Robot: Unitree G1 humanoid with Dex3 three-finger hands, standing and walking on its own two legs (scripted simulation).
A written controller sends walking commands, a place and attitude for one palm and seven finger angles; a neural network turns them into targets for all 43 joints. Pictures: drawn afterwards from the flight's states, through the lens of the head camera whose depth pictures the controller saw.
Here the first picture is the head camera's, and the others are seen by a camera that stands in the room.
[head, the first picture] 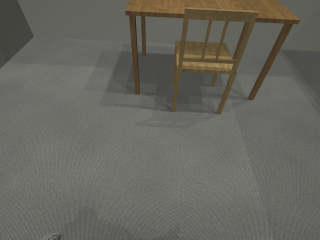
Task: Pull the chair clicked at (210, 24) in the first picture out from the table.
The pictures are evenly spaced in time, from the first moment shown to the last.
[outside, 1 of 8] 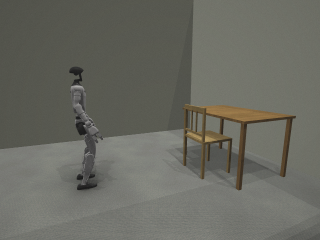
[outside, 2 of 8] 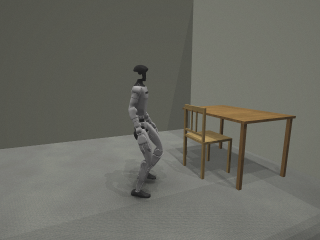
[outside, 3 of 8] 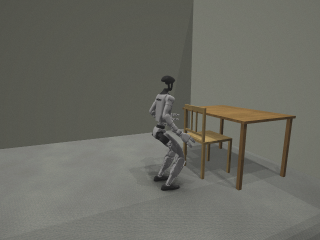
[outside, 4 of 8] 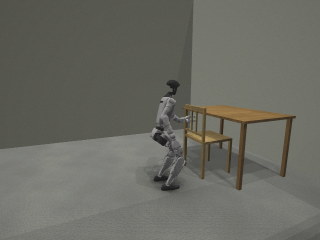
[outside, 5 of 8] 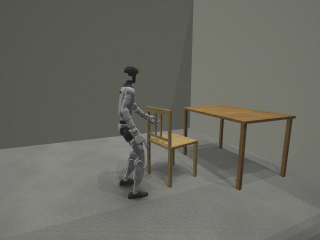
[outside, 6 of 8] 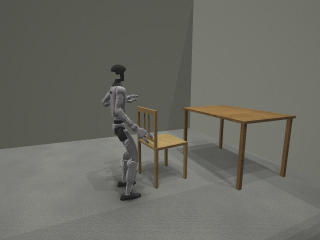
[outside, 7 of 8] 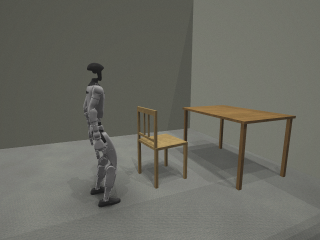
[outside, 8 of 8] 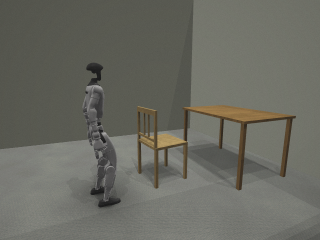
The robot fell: no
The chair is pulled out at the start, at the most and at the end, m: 0.00 0.63 0.61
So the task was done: yes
